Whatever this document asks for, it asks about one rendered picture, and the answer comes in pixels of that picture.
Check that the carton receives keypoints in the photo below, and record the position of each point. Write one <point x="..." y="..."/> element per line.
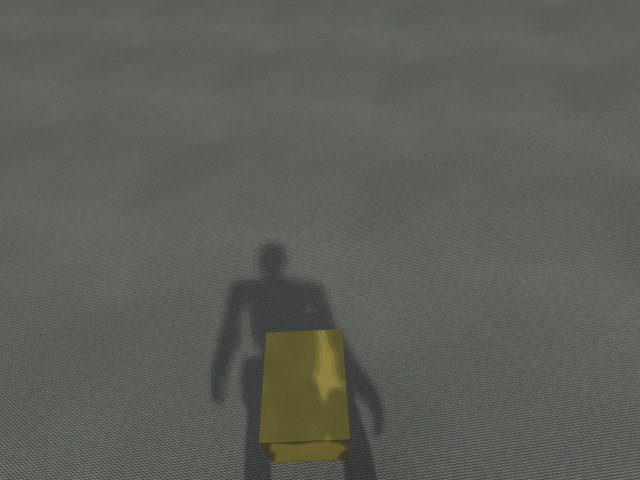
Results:
<point x="304" y="410"/>

